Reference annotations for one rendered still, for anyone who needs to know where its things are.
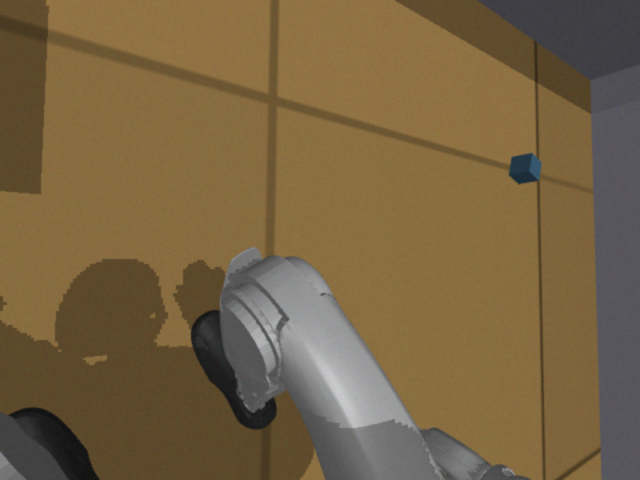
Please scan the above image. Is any right robot hand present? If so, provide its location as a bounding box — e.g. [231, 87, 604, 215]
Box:
[415, 423, 493, 480]

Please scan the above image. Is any left robot foot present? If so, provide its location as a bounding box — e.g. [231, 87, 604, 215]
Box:
[9, 407, 100, 480]

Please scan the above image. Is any right robot arm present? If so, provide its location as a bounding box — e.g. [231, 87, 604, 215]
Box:
[481, 464, 531, 480]

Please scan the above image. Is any right robot foot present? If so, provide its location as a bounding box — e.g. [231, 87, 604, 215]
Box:
[191, 310, 277, 430]

